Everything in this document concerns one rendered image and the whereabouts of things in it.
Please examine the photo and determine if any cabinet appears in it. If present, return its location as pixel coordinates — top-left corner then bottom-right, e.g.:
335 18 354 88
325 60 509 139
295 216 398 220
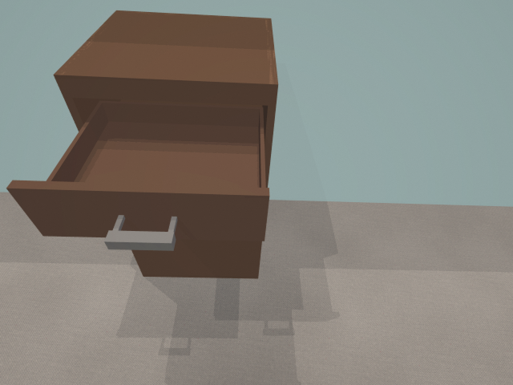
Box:
54 10 278 279

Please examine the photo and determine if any drawer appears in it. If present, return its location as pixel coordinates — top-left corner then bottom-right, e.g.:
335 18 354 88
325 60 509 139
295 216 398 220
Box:
6 101 269 241

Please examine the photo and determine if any handle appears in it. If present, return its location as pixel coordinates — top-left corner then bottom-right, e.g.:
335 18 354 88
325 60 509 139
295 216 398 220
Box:
104 215 178 251

